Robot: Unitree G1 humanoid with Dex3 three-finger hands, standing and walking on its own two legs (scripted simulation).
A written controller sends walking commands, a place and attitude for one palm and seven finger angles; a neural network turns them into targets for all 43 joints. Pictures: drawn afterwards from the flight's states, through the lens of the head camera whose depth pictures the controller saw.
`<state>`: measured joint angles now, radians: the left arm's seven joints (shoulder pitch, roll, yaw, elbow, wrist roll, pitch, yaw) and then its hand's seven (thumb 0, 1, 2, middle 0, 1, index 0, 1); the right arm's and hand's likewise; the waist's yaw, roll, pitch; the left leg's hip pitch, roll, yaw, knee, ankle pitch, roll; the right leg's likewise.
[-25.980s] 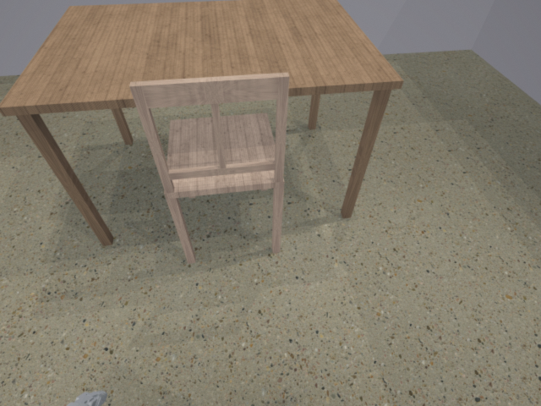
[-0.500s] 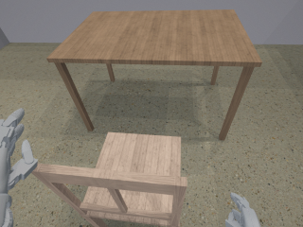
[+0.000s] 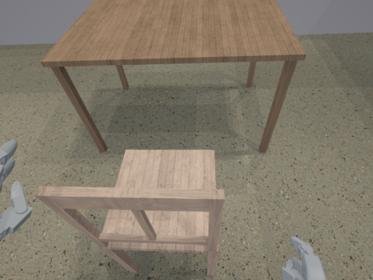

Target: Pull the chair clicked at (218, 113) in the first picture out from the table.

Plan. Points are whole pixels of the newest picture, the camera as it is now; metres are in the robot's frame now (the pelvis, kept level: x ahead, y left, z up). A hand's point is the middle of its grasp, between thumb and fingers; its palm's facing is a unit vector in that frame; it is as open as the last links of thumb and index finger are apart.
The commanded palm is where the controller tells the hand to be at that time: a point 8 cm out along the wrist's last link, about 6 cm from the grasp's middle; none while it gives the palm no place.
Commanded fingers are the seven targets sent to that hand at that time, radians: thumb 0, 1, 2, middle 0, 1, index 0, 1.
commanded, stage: step back with the hand held close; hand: left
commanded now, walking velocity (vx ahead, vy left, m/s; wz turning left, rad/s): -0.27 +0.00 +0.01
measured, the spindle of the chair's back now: (145, 223) +0.28 +0.15 -0.12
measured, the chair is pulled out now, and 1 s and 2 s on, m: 0.59 0.59 0.59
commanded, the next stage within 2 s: stop stepping back and stand still in 1.10 s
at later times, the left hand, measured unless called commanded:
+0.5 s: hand out of the picture +0.12 +0.28 +0.16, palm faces +0.47 -0.72 -0.51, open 7.4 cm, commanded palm +0.06 +0.31 +0.18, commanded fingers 0.00 0.90 0.90 -0.20 -0.30 -0.20 -0.30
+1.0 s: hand out of the picture +0.09 +0.28 +0.16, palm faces +0.43 -0.76 -0.49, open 7.4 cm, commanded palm +0.02 +0.32 +0.18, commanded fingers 0.00 0.90 0.90 -0.20 -0.30 -0.20 -0.30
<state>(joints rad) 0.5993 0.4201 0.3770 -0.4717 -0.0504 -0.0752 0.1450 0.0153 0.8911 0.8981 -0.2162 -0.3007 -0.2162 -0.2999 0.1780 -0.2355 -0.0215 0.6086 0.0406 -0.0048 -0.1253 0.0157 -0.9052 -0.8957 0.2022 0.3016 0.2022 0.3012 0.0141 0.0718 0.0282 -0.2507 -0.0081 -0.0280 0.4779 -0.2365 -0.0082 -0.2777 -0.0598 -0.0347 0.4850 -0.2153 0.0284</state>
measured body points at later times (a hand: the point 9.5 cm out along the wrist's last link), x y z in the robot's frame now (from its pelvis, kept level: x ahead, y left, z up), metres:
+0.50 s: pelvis -0.07 +0.00 -0.01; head -0.05 +0.00 +0.44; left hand +0.09 +0.31 +0.19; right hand +0.10 -0.22 -0.10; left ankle +0.01 +0.13 -0.73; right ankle -0.01 -0.14 -0.74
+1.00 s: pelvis -0.11 +0.01 -0.01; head -0.07 +0.03 +0.44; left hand +0.06 +0.31 +0.19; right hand +0.07 -0.23 -0.09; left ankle -0.11 +0.13 -0.73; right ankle -0.06 -0.14 -0.74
